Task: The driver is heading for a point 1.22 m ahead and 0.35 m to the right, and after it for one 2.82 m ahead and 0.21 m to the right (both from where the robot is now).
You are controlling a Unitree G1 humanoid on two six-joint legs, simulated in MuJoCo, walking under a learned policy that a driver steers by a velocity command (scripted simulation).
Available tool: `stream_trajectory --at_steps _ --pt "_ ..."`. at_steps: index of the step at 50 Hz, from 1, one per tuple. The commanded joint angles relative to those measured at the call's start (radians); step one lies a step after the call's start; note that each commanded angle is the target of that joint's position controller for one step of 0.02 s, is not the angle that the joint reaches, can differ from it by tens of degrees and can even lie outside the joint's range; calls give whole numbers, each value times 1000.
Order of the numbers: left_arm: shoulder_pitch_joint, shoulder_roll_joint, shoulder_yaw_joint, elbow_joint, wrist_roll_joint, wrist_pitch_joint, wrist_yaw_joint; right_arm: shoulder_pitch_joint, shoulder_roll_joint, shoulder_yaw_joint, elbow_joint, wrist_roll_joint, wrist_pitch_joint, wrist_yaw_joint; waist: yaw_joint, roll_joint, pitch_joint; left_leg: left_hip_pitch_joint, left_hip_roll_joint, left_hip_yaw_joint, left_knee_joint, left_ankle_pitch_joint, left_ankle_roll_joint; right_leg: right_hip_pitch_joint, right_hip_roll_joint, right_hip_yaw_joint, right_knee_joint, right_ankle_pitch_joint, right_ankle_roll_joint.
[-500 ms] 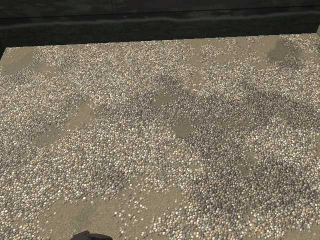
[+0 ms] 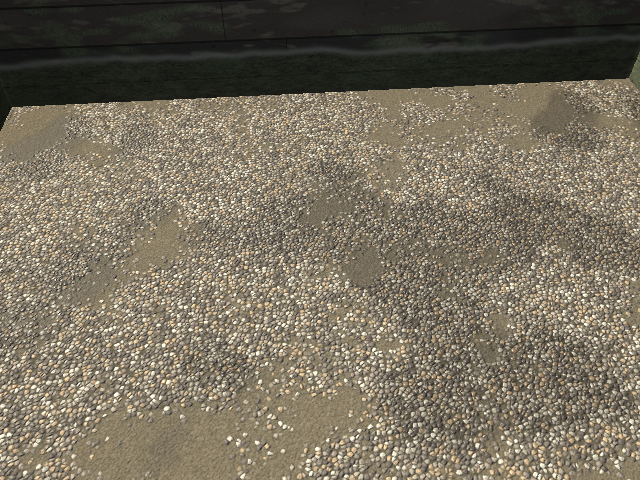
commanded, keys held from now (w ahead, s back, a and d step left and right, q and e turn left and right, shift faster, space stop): no key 1.00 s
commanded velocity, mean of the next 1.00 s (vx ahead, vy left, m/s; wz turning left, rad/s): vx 0.05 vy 0.00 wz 0.00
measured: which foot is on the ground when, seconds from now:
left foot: down 0.00-1.00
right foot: down 0.00-1.00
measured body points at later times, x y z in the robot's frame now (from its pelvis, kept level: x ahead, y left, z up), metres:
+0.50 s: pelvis +0.00 -0.01 +0.00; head +0.00 +0.00 +0.45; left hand +0.09 +0.22 -0.12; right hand +0.04 -0.23 -0.13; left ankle -0.03 +0.12 -0.75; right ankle +0.00 -0.14 -0.75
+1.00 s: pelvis +0.00 -0.01 +0.00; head +0.00 -0.01 +0.45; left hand +0.06 +0.22 -0.13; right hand +0.01 -0.24 -0.14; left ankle -0.03 +0.12 -0.75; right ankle +0.00 -0.14 -0.75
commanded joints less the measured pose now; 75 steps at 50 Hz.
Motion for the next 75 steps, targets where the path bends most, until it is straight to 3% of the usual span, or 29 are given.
stream_trajectory --at_steps 1,3,4,9,27,29,33,55,58,63,72,73,75 --pt "-18 81 39 -53 -8 -11 2 12 -88 -40 -44 10 -5 -8 -1 1 -7 -1 90 -98 -45 159 58 7 -61 78 -40 95 -50" --pt "-1 80 44 -38 -12 -9 3 33 -87 -45 -27 14 -2 -12 -2 1 -4 5 87 -95 -49 166 59 7 -58 75 -44 95 -52" --pt "20 93 52 -22 -16 -8 12 47 -76 -44 -14 16 4 -20 -8 -33 13 -13 86 -91 -57 206 53 17 -51 71 -48 132 -53" --pt "73 82 61 8 -25 -4 25 99 -77 -52 34 22 7 -32 -5 8 -3 -1 77 -77 -64 234 44 46 -46 66 -48 152 -60" --pt "175 65 82 70 -38 0 33 205 -49 -59 128 29 12 -51 -8 5 48 -14 65 -59 -95 187 37 26 -26 53 -80 135 -61" --pt "171 46 78 66 -32 0 27 207 -60 -63 132 28 8 -48 1 36 40 4 62 -59 -90 149 41 13 -30 55 -82 100 -61" --pt "176 53 81 76 -34 0 23 213 -45 -62 133 29 6 -48 -4 -1 64 -4 64 -62 -93 128 46 -9 -25 53 -91 87 -59" --pt "206 36 82 105 -36 2 28 272 -29 -60 169 27 0 -51 0 7 61 -16 54 -47 -97 75 31 16 -9 51 -105 68 -66" --pt "157 27 73 75 -28 1 38 220 -18 -49 134 18 -7 -58 0 7 89 -51 39 -39 -108 0 23 2 7 44 -117 6 -56" --pt "128 27 57 30 -13 -6 48 187 -24 -35 80 4 -21 -63 -2 9 66 -50 29 -31 -83 27 22 19 20 34 -93 37 -52" --pt "49 35 31 -51 9 -13 40 94 -37 -14 -15 -17 -27 -49 -8 13 17 -25 33 -32 -15 164 21 31 18 32 -29 171 -52" --pt "50 46 33 -52 5 -15 43 96 -34 -12 -19 -17 -22 -54 -15 -20 12 -36 26 -20 -4 183 14 54 27 25 -13 211 -60" --pt "33 43 28 -67 6 -16 42 77 -44 -10 -34 -23 -20 -53 -15 -4 -2 -43 25 -17 6 197 6 69 21 30 4 246 -65"
Keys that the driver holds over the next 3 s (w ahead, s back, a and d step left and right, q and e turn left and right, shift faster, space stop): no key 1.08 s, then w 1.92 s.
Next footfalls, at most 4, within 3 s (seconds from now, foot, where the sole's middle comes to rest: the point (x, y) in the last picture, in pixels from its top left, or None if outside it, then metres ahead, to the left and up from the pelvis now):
none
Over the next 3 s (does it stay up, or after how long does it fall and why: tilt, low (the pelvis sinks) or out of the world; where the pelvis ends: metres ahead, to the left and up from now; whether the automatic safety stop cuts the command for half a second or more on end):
stays up -0.01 0.00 0.00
